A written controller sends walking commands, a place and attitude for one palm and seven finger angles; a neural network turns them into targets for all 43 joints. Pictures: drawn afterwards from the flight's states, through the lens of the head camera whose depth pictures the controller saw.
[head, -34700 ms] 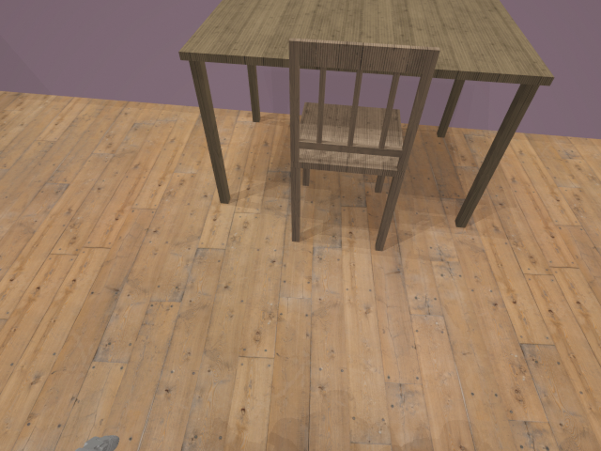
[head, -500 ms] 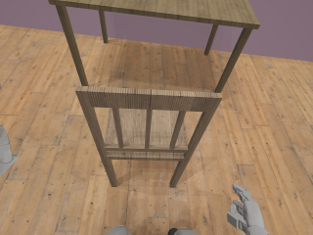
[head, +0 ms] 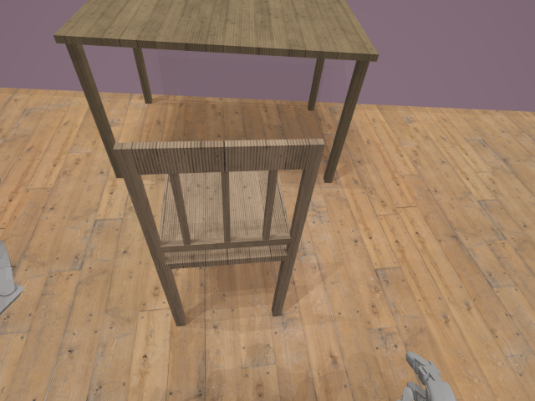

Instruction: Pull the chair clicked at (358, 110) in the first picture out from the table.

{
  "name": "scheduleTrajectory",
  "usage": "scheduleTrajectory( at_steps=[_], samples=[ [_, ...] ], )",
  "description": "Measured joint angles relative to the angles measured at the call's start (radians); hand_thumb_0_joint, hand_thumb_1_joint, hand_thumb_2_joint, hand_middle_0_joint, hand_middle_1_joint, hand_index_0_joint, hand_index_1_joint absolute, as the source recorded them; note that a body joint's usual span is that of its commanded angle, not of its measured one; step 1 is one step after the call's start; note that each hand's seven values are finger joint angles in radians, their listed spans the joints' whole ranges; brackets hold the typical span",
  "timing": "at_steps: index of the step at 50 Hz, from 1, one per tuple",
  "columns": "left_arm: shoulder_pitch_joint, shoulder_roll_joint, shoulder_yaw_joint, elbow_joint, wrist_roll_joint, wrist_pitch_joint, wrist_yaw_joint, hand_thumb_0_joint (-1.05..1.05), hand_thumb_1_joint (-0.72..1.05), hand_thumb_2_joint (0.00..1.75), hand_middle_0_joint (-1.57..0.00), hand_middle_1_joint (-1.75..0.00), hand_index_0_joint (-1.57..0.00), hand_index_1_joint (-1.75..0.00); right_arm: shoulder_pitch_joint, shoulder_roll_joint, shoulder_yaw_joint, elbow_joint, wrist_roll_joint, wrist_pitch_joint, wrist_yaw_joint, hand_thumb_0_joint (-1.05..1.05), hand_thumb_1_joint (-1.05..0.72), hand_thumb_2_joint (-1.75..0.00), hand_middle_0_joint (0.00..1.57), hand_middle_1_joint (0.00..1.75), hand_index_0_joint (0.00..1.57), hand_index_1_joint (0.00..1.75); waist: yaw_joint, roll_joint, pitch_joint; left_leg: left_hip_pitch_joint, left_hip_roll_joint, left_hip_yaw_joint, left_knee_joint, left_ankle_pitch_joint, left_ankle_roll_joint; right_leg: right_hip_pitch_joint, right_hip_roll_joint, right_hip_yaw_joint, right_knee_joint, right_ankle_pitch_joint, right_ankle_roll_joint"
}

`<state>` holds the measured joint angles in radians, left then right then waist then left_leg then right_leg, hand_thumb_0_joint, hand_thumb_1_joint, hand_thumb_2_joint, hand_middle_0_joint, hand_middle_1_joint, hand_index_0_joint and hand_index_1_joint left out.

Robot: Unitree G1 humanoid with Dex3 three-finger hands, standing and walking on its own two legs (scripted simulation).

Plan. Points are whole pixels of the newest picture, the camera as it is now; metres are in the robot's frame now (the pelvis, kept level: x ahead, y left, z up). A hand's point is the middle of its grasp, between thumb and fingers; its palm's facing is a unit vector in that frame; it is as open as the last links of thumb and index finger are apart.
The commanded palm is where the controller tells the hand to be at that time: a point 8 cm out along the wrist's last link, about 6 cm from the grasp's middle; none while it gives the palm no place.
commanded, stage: stop stepping back and stand still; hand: left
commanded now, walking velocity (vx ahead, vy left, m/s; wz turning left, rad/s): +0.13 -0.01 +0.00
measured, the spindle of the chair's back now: (226, 208) +0.55 +0.10 -0.11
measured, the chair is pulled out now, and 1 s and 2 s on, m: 0.58 0.58 0.58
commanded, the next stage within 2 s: let the arm hang, fingers relaxed in 0.46 s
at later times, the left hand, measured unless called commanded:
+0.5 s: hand out of the picture +0.16 +0.26 +0.16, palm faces +0.48 -0.76 -0.44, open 7.4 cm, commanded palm +0.10 +0.30 +0.18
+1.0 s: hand out of the picture +0.01 +0.18 -0.17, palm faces +0.10 -0.98 -0.20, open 6.9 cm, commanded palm none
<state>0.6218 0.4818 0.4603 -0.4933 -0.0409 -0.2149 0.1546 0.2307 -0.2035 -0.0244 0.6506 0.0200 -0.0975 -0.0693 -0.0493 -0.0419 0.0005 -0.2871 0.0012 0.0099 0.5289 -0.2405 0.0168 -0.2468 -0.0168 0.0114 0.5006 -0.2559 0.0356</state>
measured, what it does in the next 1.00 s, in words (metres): stands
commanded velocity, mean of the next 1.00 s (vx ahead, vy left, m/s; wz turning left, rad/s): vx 0.05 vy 0.00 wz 0.00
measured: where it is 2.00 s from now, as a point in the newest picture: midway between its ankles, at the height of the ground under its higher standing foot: outside the picture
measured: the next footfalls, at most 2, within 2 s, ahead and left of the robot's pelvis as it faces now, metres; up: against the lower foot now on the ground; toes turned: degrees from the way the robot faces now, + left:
none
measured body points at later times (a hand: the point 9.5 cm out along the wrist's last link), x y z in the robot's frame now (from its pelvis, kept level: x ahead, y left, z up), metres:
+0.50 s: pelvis -0.03 -0.01 +0.00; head -0.04 +0.00 +0.45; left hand +0.13 +0.30 +0.19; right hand +0.13 -0.24 -0.08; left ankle +0.02 +0.11 -0.73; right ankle +0.01 -0.14 -0.73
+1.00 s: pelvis +0.00 -0.01 +0.00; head +0.04 +0.01 +0.45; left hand +0.01 +0.23 -0.16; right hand +0.02 -0.25 -0.14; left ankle +0.02 +0.11 -0.74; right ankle +0.01 -0.14 -0.74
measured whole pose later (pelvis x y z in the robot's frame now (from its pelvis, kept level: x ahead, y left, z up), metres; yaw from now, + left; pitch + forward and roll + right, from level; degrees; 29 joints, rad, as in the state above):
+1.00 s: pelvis +0.00 -0.01 +0.00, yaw +4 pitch -1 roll -1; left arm 0.29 0.20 0.03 0.96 0.01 0.03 0.02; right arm 0.32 -0.16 -0.01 0.99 -0.02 0.01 -0.02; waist 0.00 -0.03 0.09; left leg -0.26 0.00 -0.05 0.50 -0.22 0.00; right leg -0.18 -0.01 -0.04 0.45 -0.25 0.01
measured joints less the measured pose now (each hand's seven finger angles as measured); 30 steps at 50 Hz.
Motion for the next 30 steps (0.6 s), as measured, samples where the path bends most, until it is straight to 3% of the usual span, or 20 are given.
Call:
scheduleTrajectory(
  at_steps=[10, 19, 28, 30],
  samples=[
    [-0.043, -0.083, -0.050, 0.026, 0.029, 0.013, 0.012, 0.01, 0.89, 0.90, -0.22, -0.31, -0.21, -0.30, 0.046, 0.006, 0.012, 0.003, -0.003, -0.050, 0.009, 0.02, -0.90, -0.89, 0.20, 0.30, 0.20, 0.30, 0.027, 0.023, 0.006, -0.005, 0.007, -0.022, -0.008, 0.011, 0.005, 0.024, 0.004, -0.033, -0.049, 0.024, -0.013],
    [-0.087, -0.101, -0.049, 0.039, 0.026, 0.012, 0.015, 0.01, 0.89, 0.90, -0.22, -0.31, -0.21, -0.30, 0.012, 0.027, 0.032, 0.012, -0.022, -0.035, 0.017, 0.02, -0.90, -0.89, 0.21, 0.30, 0.21, 0.30, 0.048, 0.052, 0.009, -0.023, 0.015, -0.034, 0.030, -0.063, 0.006, 0.023, 0.026, -0.023, -0.049, 0.032, -0.035],
    [-0.085, -0.098, -0.056, 0.055, 0.025, 0.019, 0.009, 0.01, 0.89, 0.90, -0.22, -0.31, -0.21, -0.30, 0.002, 0.009, 0.022, 0.001, -0.015, -0.028, 0.011, 0.02, -0.90, -0.89, 0.21, 0.30, 0.21, 0.30, 0.035, 0.056, 0.019, -0.001, 0.013, -0.034, -0.001, 0.023, -0.005, 0.034, 0.026, -0.017, -0.047, 0.050, -0.023],
    [-0.149, -0.094, -0.107, 0.182, 0.056, 0.026, -0.034, 0.01, 0.89, 0.90, -0.21, -0.30, -0.21, -0.30, 0.000, -0.010, 0.002, 0.038, -0.025, -0.039, 0.045, 0.02, -0.90, -0.89, 0.21, 0.30, 0.21, 0.30, 0.042, 0.070, -0.002, -0.039, 0.006, -0.042, 0.023, 0.031, -0.008, -0.005, 0.018, -0.028, -0.008, 0.028, -0.019]
  ],
)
